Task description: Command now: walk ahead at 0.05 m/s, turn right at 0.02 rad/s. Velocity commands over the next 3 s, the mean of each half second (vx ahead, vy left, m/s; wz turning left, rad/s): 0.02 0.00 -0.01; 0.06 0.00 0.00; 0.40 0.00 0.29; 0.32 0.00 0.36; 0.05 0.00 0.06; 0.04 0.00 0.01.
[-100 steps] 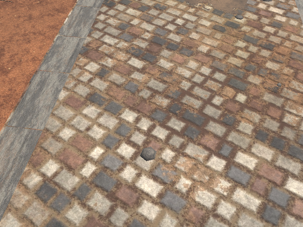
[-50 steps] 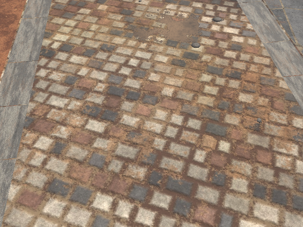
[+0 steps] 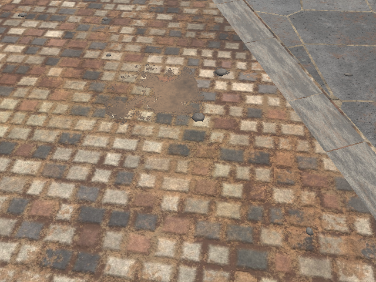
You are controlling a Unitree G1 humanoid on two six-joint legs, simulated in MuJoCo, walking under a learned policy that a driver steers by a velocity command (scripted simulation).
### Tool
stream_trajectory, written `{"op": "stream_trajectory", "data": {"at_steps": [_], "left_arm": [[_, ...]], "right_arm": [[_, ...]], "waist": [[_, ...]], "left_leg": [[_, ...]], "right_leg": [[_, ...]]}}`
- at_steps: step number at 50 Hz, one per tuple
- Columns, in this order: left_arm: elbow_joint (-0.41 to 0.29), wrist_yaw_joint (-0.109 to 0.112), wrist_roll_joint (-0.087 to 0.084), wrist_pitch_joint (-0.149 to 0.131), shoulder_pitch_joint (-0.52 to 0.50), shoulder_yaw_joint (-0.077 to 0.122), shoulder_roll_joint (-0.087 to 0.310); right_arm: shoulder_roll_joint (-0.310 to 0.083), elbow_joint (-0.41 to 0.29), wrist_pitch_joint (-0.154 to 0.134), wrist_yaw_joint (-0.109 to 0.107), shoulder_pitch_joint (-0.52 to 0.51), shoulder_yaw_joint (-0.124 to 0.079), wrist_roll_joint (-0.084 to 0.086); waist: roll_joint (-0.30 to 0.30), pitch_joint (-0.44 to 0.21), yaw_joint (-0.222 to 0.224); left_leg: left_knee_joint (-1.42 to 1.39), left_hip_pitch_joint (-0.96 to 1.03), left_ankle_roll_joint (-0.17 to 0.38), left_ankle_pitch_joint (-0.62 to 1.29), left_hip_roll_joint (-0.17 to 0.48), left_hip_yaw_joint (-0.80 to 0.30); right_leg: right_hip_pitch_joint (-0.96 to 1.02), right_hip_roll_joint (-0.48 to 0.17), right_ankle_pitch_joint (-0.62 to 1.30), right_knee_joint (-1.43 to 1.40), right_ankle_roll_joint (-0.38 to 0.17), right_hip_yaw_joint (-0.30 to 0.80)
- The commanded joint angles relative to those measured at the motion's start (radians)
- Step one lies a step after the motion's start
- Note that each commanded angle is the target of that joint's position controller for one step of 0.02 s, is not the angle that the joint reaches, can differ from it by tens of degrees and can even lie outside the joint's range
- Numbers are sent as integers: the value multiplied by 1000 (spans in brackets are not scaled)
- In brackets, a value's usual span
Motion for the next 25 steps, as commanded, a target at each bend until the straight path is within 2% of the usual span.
{"op": "stream_trajectory", "data": {"at_steps": [1,5,9,15,25], "left_arm": [[-19,-1,4,-25,18,25,109],[8,-5,-7,-54,22,22,100],[31,-4,-11,-53,28,21,103],[64,-3,-13,-45,20,16,99],[117,-1,-12,-34,4,9,85]], "right_arm": [[-126,-45,-4,-11,-18,-25,3],[-112,-15,0,-16,7,-23,3],[-115,3,5,-15,-5,-24,11],[-123,36,18,-22,-2,-27,14],[-131,76,28,-34,3,-29,16]], "waist": [[-77,11,-13],[-64,-32,-12],[-29,-59,-2],[-1,-60,-1],[-1,-36,-2]], "left_leg": [[-99,31,3,-188,74,-81],[-42,71,17,7,70,-63],[-12,99,16,127,73,-60],[5,123,13,188,75,-61],[-3,132,7,169,78,-64]], "right_leg": [[-40,-24,-116,-151,-59,33],[27,-16,110,-112,-41,20],[62,-9,207,-84,-47,9],[80,1,252,-75,-49,-4],[85,15,217,-96,-47,-22]]}}
Next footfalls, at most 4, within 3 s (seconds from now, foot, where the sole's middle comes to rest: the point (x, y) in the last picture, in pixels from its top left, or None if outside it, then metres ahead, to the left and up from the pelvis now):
1.50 left None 0.42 0.12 -0.77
1.96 right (192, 227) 0.72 0.03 -0.77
2.24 left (139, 274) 0.54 0.22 -0.77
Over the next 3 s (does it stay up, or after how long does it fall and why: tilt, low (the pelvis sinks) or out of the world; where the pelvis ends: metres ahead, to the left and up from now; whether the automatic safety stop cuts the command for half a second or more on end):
stays up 0.61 0.12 0.00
